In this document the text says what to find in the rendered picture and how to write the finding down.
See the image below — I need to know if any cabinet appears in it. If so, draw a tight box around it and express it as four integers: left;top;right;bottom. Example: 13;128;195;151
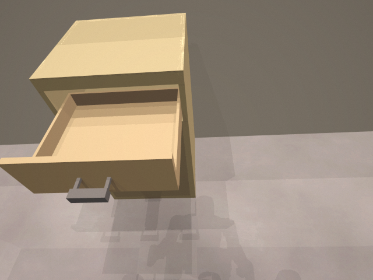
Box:
29;13;196;200

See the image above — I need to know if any drawer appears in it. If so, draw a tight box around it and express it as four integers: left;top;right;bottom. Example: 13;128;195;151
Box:
0;87;182;194

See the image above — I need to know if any handle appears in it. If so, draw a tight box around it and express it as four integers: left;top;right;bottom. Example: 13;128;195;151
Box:
66;177;112;203

